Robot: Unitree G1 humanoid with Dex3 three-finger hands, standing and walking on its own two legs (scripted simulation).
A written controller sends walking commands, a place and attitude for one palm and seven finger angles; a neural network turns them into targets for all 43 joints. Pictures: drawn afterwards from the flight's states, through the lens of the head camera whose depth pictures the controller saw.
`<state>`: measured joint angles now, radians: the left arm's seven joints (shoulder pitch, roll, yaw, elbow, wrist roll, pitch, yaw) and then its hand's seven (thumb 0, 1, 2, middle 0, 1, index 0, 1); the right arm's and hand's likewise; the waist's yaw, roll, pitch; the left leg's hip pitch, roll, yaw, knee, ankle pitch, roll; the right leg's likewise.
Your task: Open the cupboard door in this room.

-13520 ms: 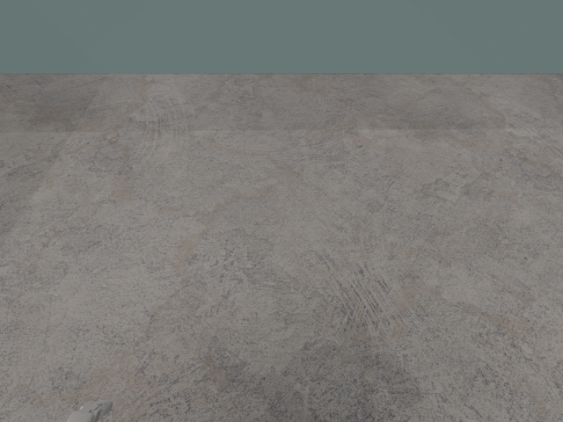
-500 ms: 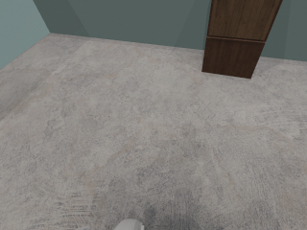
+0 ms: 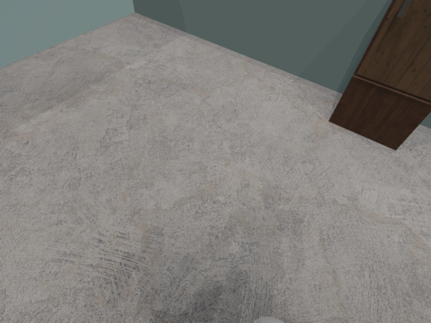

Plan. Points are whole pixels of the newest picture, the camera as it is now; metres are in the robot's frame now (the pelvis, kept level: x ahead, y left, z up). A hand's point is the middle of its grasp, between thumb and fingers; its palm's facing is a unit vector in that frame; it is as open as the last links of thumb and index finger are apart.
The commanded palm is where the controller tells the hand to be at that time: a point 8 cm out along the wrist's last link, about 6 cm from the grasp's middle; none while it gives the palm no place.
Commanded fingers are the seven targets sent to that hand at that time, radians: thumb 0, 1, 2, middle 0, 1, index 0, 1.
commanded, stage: stand and wait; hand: left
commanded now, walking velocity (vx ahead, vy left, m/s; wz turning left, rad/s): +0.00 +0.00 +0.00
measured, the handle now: out of the picture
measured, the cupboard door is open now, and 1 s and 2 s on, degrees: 0 0 0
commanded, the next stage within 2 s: turn or walk to find it in 0.40 s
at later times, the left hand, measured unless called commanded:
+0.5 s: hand out of the picture +0.00 +0.14 -0.16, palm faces +0.12 -0.96 -0.24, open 7.3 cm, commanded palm none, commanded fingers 0.00 0.90 0.90 -0.20 -0.30 -0.20 -0.30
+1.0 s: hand out of the picture -0.04 +0.16 -0.16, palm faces +0.30 -0.91 -0.29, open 7.4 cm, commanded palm none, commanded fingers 0.00 0.90 0.90 -0.20 -0.30 -0.20 -0.30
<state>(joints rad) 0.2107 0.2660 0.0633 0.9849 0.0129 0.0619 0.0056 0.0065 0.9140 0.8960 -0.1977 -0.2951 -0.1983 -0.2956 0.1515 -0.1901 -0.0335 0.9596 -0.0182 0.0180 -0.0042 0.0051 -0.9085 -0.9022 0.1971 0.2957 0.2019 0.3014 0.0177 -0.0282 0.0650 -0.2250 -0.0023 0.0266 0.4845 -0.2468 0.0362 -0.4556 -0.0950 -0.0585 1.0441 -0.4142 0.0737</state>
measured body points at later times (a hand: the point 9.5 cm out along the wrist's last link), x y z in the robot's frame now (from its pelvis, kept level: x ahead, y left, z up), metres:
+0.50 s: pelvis -0.02 -0.05 +0.00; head +0.00 -0.07 +0.45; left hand -0.01 +0.19 -0.14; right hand +0.01 -0.28 -0.17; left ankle -0.06 +0.10 -0.71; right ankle +0.00 -0.14 -0.74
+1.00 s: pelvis -0.06 -0.06 -0.01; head -0.03 -0.08 +0.44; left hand -0.05 +0.21 -0.14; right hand +0.06 -0.28 -0.17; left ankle -0.08 +0.08 -0.72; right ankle -0.03 -0.16 -0.74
